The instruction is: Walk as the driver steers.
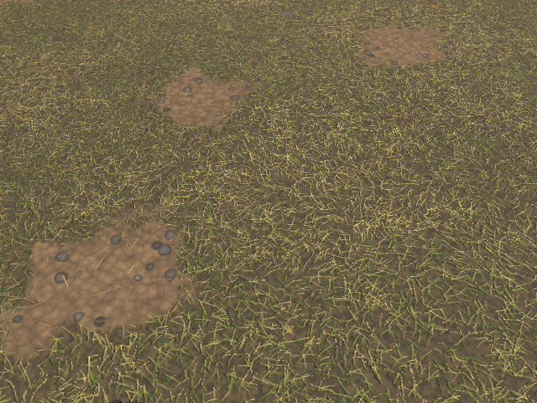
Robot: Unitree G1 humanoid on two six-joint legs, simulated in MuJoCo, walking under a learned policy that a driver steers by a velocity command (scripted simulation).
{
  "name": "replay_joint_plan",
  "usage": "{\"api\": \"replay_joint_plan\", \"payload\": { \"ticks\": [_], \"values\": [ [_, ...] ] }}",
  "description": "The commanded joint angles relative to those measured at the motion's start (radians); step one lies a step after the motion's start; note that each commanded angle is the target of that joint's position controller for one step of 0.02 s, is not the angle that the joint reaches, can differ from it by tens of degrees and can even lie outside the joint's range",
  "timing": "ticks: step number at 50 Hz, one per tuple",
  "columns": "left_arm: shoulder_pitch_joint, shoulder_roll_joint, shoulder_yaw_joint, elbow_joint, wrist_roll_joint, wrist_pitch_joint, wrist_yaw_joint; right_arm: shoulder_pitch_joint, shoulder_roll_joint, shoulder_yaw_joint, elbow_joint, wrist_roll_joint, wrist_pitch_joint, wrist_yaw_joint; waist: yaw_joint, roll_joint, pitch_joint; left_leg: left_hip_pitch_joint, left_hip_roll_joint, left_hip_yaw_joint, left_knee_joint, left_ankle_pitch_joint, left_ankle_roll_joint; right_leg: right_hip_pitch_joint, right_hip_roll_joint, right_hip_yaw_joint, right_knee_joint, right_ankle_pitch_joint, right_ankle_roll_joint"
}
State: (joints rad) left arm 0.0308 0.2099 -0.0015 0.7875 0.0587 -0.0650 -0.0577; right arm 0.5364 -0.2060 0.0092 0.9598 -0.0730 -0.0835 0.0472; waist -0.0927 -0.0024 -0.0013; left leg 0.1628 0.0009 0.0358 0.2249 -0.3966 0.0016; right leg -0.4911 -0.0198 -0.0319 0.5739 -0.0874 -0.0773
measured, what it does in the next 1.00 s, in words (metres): goes down: right foot, then left foot 0.19 m lower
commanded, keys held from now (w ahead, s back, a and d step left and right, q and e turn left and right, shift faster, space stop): w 1.00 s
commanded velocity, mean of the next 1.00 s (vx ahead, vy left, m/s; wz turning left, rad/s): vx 0.49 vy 0.00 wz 0.00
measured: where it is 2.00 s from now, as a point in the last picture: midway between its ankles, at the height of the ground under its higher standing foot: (215, 258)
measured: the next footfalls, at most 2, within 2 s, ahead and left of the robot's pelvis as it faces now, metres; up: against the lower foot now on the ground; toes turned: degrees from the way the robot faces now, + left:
right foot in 0.02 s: +0.17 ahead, -0.11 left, +0.00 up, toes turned -2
left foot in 0.66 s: +0.52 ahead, +0.16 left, -0.19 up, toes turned +5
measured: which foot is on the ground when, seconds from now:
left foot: down 0.00-0.04, up 0.06-0.64, down 0.66-1.00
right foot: up 0.00-0.00, down 0.02-0.66, up 0.68-1.00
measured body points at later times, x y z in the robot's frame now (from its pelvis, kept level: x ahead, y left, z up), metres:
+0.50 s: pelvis +0.25 -0.01 -0.04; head +0.26 +0.00 +0.41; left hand +0.13 +0.17 -0.18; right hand +0.44 -0.20 -0.15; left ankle +0.45 +0.15 -0.73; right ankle +0.13 -0.11 -0.73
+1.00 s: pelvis +0.58 +0.05 -0.18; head +0.59 +0.04 +0.27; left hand +0.80 +0.26 -0.27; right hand +0.53 -0.18 -0.33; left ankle +0.48 +0.15 -0.91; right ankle +0.79 -0.08 -0.88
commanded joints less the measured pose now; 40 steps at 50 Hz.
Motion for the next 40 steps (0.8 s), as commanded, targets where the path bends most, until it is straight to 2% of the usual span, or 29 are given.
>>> {"api": "replay_joint_plan", "payload": {
  "ticks": [1,2,3,4,5,6,8,10,12,14,15,16,18,20,21,23,26,28,29,31,32,33,34,35,36,37,38,39,40],
  "values": [
    [0.081,0.172,0.065,-0.036,-0.016,-0.038,0.017,-0.055,-0.160,-0.034,-0.057,-0.027,-0.016,0.002,0.144,0.055,0.004,-0.326,0.166,-0.014,0.196,0.732,0.139,0.395,0.064,-0.052,0.068,0.077,-0.083],
    [0.275,0.225,0.077,0.011,-0.016,-0.044,0.022,0.019,-0.094,-0.016,-0.061,-0.039,-0.023,0.006,0.173,-0.090,-0.184,-0.534,0.047,0.039,0.484,0.526,0.054,0.764,-0.031,0.105,0.078,0.148,-0.193],
    [0.549,0.221,0.075,0.053,-0.010,-0.033,0.026,0.109,-0.011,0.017,-0.061,-0.056,-0.032,0.034,0.245,-0.261,-0.419,-0.788,-0.101,0.013,0.851,-0.147,0.003,1.107,-0.284,0.580,-0.121,-0.106,-0.388],
    [0.659,0.185,0.068,0.108,0.027,-0.046,0.025,-0.129,-0.106,-0.020,-0.098,-0.008,-0.036,0.046,0.325,-0.160,-0.172,-0.991,-0.094,-0.122,1.159,-0.214,0.054,0.951,-0.272,0.682,-0.264,-0.258,-0.303],
    [0.538,0.202,0.074,0.098,0.010,-0.066,0.025,-0.190,-0.118,-0.030,-0.112,0.013,-0.043,0.025,0.263,-0.111,0.004,-1.039,-0.015,-0.157,1.242,-0.092,0.080,0.694,-0.285,0.586,-0.281,-0.322,-0.249],
    [0.418,0.146,0.058,0.075,-0.001,-0.061,0.028,-0.196,-0.132,-0.032,-0.106,-0.001,-0.044,0.002,0.209,-0.035,0.028,-0.964,0.042,-0.165,1.221,-0.003,0.090,0.514,-0.286,0.536,-0.298,-0.277,-0.256],
    [0.305,0.040,0.018,0.057,0.001,-0.049,0.033,-0.208,-0.053,0.002,-0.127,-0.031,-0.031,-0.010,0.121,0.020,0.023,-0.840,0.114,-0.178,1.137,0.108,0.088,0.302,-0.275,0.424,-0.335,-0.122,-0.249],
    [0.230,0.018,0.013,0.034,0.001,-0.060,0.042,-0.218,-0.044,0.007,-0.149,-0.021,-0.002,-0.006,0.069,-0.016,0.034,-0.782,0.125,-0.147,1.003,0.074,0.074,0.181,-0.223,0.321,-0.405,-0.130,-0.221],
    [0.289,0.046,0.026,0.061,0.018,-0.072,0.046,-0.245,-0.082,-0.004,-0.155,-0.022,0.011,-0.002,0.085,-0.028,0.051,-0.806,0.123,-0.124,0.826,0.180,0.052,0.165,-0.175,0.237,-0.420,-0.103,-0.212],
    [0.347,0.086,0.040,0.094,0.059,-0.066,0.041,-0.193,-0.008,0.024,-0.145,-0.055,0.021,0.029,0.089,-0.004,0.023,-0.720,0.108,-0.082,0.869,0.410,0.039,0.059,-0.114,0.142,-0.311,-0.078,-0.193],
    [0.364,0.079,0.035,0.098,0.062,-0.065,0.037,-0.190,-0.020,0.019,-0.146,-0.053,0.019,0.043,0.092,0.000,0.029,-0.742,0.106,-0.077,0.878,0.466,0.037,0.029,-0.110,0.130,-0.279,-0.081,-0.203],
    [0.434,0.033,0.016,0.126,0.046,-0.076,0.055,-0.294,-0.049,0.015,-0.191,-0.063,0.013,0.036,0.140,-0.003,0.040,-1.002,0.152,-0.177,0.757,0.621,0.028,0.255,-0.149,0.219,-0.229,-0.118,-0.216],
    [0.580,0.012,-0.002,0.190,0.043,-0.080,0.062,-0.399,-0.068,0.013,-0.218,-0.044,0.013,0.015,0.200,0.004,0.049,-1.209,0.173,-0.192,0.614,0.729,0.008,0.467,-0.197,0.281,-0.141,-0.111,-0.232],
    [0.597,-0.001,-0.022,0.193,0.033,-0.066,0.051,-0.419,-0.040,0.021,-0.211,-0.047,0.015,0.010,0.204,-0.027,0.040,-0.903,0.135,-0.089,0.449,0.932,0.018,0.205,-0.092,0.170,-0.077,-0.213,-0.194],
    [0.589,0.001,-0.031,0.190,0.048,-0.059,0.034,-0.436,-0.041,0.024,-0.224,-0.045,0.028,0.018,0.199,-0.044,0.085,-0.806,0.133,-0.071,0.494,0.954,0.023,0.062,-0.100,0.182,-0.076,-0.294,-0.201],
    [0.578,0.005,-0.043,0.174,0.045,-0.061,0.024,-0.452,-0.072,0.014,-0.251,-0.056,0.045,0.017,0.181,-0.038,0.106,-0.745,0.117,-0.072,0.517,0.899,0.026,0.006,-0.113,0.226,-0.030,-0.372,-0.201],
    [0.676,0.055,-0.032,0.206,0.013,-0.065,0.055,-0.577,-0.076,0.021,-0.282,-0.038,0.045,0.017,0.261,-0.010,0.167,-0.879,0.129,-0.077,0.297,0.760,0.007,0.267,-0.137,0.283,0.093,-0.406,-0.178],
    [0.708,0.063,-0.030,0.226,0.011,-0.048,0.064,-0.615,-0.058,0.030,-0.274,-0.034,0.045,0.020,0.288,-0.018,0.187,-0.823,0.144,-0.077,0.154,0.762,0.013,0.327,-0.138,0.299,0.147,-0.371,-0.147],
    [0.710,0.070,-0.029,0.239,0.019,-0.036,0.059,-0.591,-0.084,0.018,-0.240,-0.021,0.041,0.017,0.278,-0.017,0.179,-0.726,0.156,-0.077,0.140,0.814,0.021,0.302,-0.143,0.295,0.177,-0.337,-0.124],
    [0.702,0.092,-0.020,0.244,-0.017,-0.020,0.046,-0.477,-0.124,-0.002,-0.180,-0.026,0.033,0.006,0.216,0.028,0.154,-0.531,0.148,-0.043,0.009,0.824,0.023,0.320,-0.095,0.254,0.324,-0.266,-0.076],
    [0.639,0.128,-0.016,0.251,0.010,-0.001,0.019,-0.222,-0.159,-0.025,-0.093,-0.016,0.030,-0.005,0.092,0.066,0.125,-0.243,0.163,-0.040,-0.066,0.964,0.043,0.208,-0.082,0.224,0.540,-0.224,-0.033],
    [0.682,0.110,-0.022,0.281,0.041,0.009,-0.023,0.103,-0.237,-0.079,0.001,-0.022,0.025,-0.024,-0.050,0.165,0.036,0.156,0.170,0.017,-0.007,1.070,0.099,0.005,0.007,0.123,0.880,-0.168,0.033],
    [0.889,-0.054,-0.040,0.304,0.031,0.008,-0.062,0.269,-0.289,-0.093,0.029,0.001,0.027,0.001,0.022,0.338,-0.385,0.708,0.333,-0.120,0.470,1.503,0.321,-0.232,0.106,0.083,1.303,-0.676,0.094],
    [0.688,0.067,-0.013,0.217,0.014,0.003,-0.081,0.301,-0.288,-0.101,0.044,-0.020,0.038,0.021,-0.070,0.244,-0.389,0.750,0.370,-0.227,0.503,1.500,0.379,-0.437,0.128,0.088,1.534,-0.788,0.118],
    [0.496,0.101,0.002,0.133,-0.009,-0.017,-0.082,0.233,-0.281,-0.101,0.037,-0.038,0.037,0.017,-0.080,0.164,-0.259,0.602,0.373,-0.212,0.426,1.321,0.338,-0.620,0.091,0.056,1.555,-0.743,0.108],
    [0.378,0.100,0.005,0.048,-0.023,-0.038,-0.063,0.095,-0.275,-0.099,0.002,-0.001,0.037,0.020,-0.037,0.109,-0.142,0.352,0.419,-0.329,0.258,0.714,0.364,-0.739,0.025,0.033,1.465,-0.637,0.086],
    [0.368,0.059,-0.009,0.048,-0.016,-0.053,-0.030,-0.026,-0.187,-0.072,-0.029,-0.018,0.028,0.015,0.016,0.003,-0.012,0.045,0.462,-0.353,0.140,0.490,0.353,-0.653,-0.064,0.129,1.269,-0.435,0.041],
    [0.336,-0.008,-0.033,0.044,0.002,-0.051,0.000,-0.103,-0.066,-0.023,-0.048,-0.045,0.011,0.014,0.094,-0.045,0.080,-0.244,0.448,-0.343,0.064,0.500,0.346,-0.527,-0.149,0.200,1.057,-0.224,0.007],
    [0.349,-0.035,-0.042,0.069,0.032,-0.038,0.009,-0.183,-0.004,0.000,-0.080,-0.042,-0.006,0.002,0.143,-0.017,0.123,-0.407,0.378,-0.266,-0.032,0.465,0.335,-0.397,-0.195,0.184,0.775,-0.106,-0.025]
  ]
}}
Velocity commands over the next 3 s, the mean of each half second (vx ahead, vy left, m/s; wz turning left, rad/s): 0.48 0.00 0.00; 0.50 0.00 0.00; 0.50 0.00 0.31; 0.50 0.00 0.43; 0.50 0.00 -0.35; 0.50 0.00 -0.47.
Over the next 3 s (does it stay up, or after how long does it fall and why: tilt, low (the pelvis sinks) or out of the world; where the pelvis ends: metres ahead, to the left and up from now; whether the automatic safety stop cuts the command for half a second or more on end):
stays up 1.66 0.22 -0.39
